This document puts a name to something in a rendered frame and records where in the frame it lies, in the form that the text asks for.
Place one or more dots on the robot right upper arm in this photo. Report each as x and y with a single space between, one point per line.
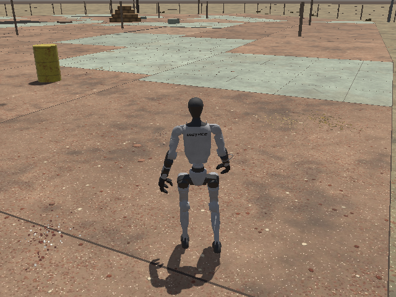
215 129

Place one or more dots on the left robot hand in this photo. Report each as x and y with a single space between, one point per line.
162 184

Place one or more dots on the left robot thigh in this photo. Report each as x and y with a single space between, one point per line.
183 182

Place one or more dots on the right robot hand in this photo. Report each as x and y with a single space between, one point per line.
224 171

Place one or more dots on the robot left forearm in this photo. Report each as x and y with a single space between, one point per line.
166 167

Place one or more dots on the left robot shin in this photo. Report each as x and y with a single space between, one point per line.
184 219

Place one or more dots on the robot left upper arm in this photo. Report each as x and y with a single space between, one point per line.
174 140

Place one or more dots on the robot right forearm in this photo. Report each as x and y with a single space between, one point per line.
225 159

